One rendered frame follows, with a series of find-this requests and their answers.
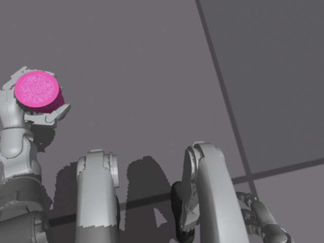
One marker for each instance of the right robot arm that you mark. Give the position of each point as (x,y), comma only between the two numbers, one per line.
(273,233)

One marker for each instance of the right robot foot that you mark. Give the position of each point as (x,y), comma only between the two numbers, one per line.
(176,202)

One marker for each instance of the left robot arm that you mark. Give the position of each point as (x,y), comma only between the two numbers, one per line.
(22,216)

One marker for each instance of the right robot hand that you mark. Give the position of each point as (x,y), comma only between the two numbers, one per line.
(258,217)

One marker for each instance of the cup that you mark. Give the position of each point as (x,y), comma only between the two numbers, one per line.
(39,91)

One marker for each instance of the left robot hand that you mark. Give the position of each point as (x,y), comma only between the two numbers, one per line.
(14,114)

